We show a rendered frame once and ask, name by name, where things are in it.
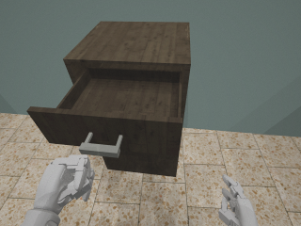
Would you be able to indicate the right robot hand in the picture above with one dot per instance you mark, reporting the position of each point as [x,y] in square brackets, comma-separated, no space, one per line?
[242,212]

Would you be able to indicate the left robot hand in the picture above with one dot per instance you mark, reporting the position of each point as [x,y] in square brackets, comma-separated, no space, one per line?
[74,173]

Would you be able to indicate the handle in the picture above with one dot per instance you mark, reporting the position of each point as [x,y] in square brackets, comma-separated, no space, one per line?
[100,149]

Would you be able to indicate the cabinet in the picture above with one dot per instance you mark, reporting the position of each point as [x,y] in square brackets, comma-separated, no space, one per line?
[163,46]

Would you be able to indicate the robot left forearm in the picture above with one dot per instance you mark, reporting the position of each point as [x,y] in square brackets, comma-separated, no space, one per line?
[40,217]

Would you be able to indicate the drawer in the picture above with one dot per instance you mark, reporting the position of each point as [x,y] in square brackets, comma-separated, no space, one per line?
[144,106]

